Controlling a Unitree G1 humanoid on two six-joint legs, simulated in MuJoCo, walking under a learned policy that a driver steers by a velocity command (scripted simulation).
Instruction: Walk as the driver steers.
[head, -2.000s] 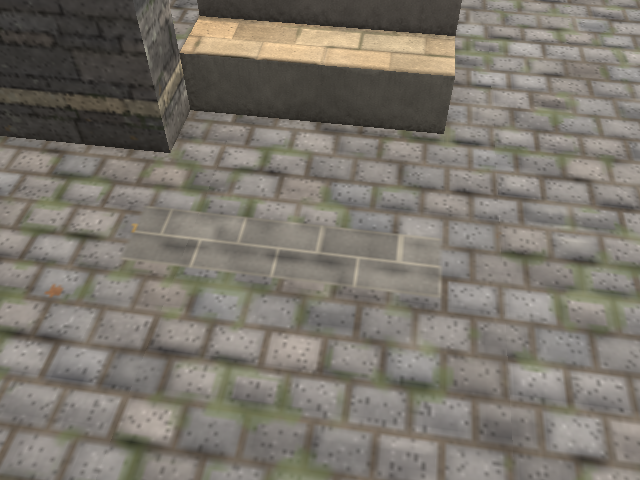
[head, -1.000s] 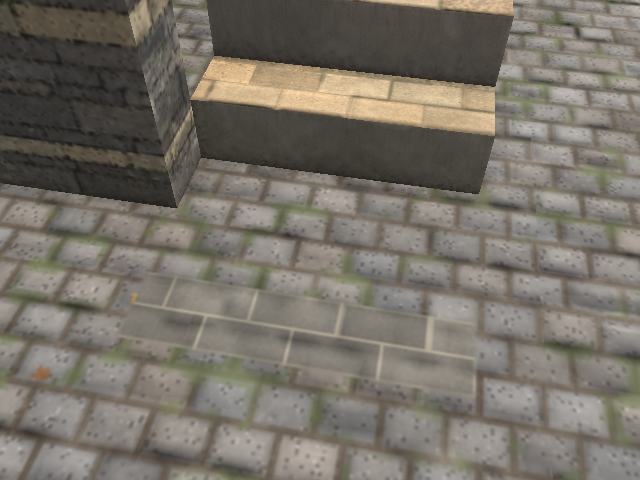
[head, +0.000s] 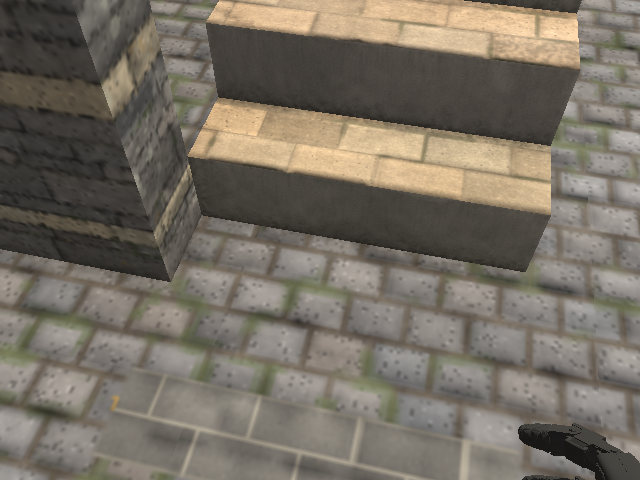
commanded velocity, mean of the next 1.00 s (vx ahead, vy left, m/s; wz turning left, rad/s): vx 0.50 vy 0.00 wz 0.00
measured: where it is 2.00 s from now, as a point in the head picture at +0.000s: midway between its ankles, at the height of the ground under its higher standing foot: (378, 367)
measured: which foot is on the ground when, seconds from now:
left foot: down 0.00-0.58, up 0.60-1.00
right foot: down 0.00-0.02, up 0.04-0.54, down 0.56-1.00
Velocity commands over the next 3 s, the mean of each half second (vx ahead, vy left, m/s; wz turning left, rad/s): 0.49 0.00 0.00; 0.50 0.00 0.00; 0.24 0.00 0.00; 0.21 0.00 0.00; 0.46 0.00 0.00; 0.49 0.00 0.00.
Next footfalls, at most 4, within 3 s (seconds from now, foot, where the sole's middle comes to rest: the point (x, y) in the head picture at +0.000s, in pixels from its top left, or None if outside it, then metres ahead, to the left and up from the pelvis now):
0.56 right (426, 463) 0.49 -0.14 -0.75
1.08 left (329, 348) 0.74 0.07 -0.75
1.42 right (427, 353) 0.74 -0.15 -0.75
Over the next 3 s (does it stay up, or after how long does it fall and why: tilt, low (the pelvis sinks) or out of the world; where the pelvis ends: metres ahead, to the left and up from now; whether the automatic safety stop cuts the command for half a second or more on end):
stays up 0.73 -0.04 0.04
